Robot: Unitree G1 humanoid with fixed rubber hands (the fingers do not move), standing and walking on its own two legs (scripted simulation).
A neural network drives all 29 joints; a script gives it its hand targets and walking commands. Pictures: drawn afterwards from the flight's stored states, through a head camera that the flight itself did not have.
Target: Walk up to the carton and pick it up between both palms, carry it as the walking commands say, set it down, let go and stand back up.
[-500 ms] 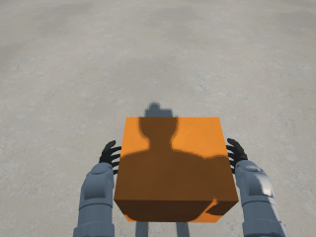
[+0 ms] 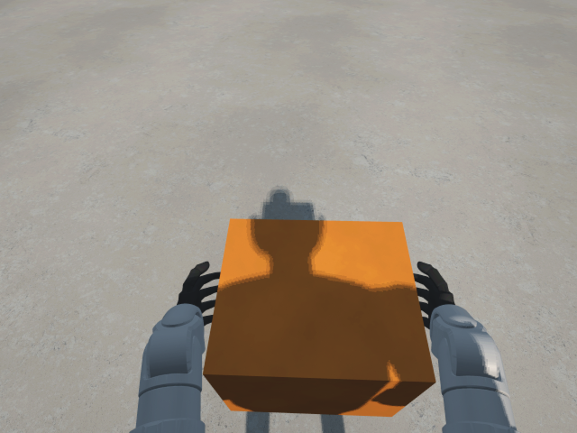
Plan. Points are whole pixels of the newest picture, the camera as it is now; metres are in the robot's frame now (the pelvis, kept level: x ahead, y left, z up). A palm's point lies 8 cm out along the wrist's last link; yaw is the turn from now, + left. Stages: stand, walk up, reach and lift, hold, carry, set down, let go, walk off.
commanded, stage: hold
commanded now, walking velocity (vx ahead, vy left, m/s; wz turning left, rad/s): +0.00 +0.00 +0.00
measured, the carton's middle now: (312, 320) +0.29 -0.01 -0.03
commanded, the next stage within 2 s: carry in 0.90 s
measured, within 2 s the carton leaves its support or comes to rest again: neither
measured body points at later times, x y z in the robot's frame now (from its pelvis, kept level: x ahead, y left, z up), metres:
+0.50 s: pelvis +0.00 +0.00 +0.00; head -0.04 +0.01 +0.45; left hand +0.28 +0.17 +0.03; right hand +0.29 -0.18 +0.03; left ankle +0.03 +0.12 -0.75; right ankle +0.02 -0.13 -0.75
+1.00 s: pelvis +0.00 +0.00 -0.01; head -0.03 +0.00 +0.44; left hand +0.28 +0.17 +0.03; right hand +0.29 -0.18 +0.03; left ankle +0.03 +0.12 -0.75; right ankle +0.02 -0.13 -0.75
